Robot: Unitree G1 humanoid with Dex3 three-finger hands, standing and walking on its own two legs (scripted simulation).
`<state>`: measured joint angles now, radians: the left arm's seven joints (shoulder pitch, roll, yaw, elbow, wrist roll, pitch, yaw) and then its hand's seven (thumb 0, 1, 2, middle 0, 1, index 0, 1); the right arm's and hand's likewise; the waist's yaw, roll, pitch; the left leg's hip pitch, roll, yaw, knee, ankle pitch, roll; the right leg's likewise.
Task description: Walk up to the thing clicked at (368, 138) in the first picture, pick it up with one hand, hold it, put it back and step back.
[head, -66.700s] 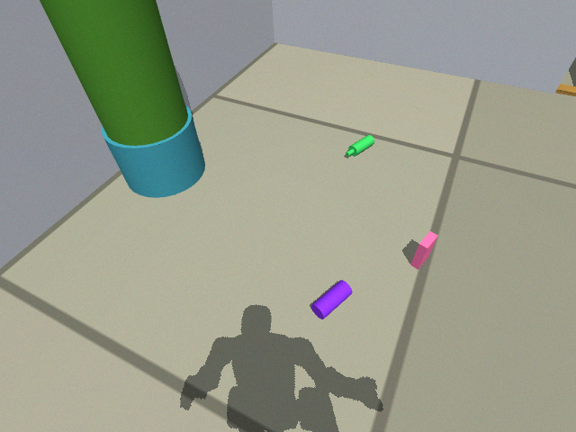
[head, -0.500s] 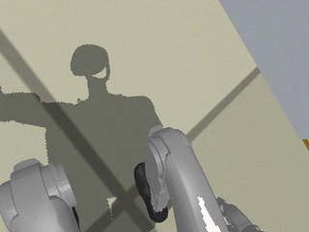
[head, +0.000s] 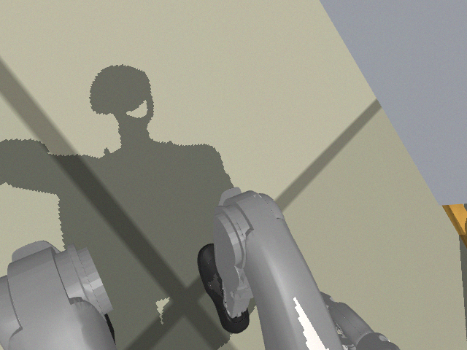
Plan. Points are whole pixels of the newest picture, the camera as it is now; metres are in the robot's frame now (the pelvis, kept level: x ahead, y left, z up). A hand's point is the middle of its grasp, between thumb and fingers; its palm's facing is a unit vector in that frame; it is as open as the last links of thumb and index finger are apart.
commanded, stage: open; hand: left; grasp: from above
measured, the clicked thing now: out of the picture +0.44 +0.40 -0.27
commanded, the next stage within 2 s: withdraw in 0.72 s
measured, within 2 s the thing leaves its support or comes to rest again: neither
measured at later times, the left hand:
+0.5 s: hand out of the picture +0.44 +0.37 -0.23, palm faces -0.46 -0.09 -0.89, open 12.0 cm
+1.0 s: hand out of the picture +0.44 +0.37 -0.22, palm faces -0.42 -0.10 -0.90, open 13.9 cm
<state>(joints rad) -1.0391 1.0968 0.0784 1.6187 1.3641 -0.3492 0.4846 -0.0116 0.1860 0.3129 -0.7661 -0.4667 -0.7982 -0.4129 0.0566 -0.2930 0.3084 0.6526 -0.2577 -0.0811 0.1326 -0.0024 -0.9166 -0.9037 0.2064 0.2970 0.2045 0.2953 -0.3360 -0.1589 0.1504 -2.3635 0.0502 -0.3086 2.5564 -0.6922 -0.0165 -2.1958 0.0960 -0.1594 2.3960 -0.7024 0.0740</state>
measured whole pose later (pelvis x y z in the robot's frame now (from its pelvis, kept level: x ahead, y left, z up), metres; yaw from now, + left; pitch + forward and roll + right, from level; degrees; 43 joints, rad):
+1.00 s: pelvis +0.00 +0.00 +0.00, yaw +0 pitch +26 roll -15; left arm -1.03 1.11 0.10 1.55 1.35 -0.34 0.47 0.00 -0.48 0.96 -0.09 -1.04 -0.11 -1.01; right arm 0.07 -0.31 0.32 0.62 -0.26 -0.10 0.14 0.00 -0.91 -0.90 0.21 0.30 0.21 0.30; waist -0.33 -0.17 0.16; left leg -2.36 0.05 -0.32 2.55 -0.68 -0.02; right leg -2.19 0.09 -0.17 2.39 -0.69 0.07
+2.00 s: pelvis -0.01 -0.01 +0.03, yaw +5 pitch +32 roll -11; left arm -1.08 0.96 0.11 1.39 1.23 -0.14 0.22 0.00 -0.41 0.91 -0.17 -0.89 -0.17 -0.88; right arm 0.17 -0.27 0.18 0.64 -0.14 0.01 0.12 0.00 -0.91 -0.90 0.20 0.30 0.20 0.29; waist -0.28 -0.01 0.02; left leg -2.38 0.04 -0.20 2.41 -0.61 0.00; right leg -2.23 0.05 -0.09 2.31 -0.66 0.07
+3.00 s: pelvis +0.05 +0.01 +0.36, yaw +16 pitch +18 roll -5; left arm 0.20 0.27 0.08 0.11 -0.04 0.41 0.07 0.01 0.90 0.90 -0.21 -0.30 -0.21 -0.30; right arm 0.21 -0.20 0.06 0.57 0.03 -0.13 -0.14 0.01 -0.90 -0.90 0.21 0.30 0.21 0.29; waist -0.07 0.04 -0.17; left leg -1.09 0.05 -0.08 1.29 -0.52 -0.01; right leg -0.98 -0.01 -0.07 1.21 -0.55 0.03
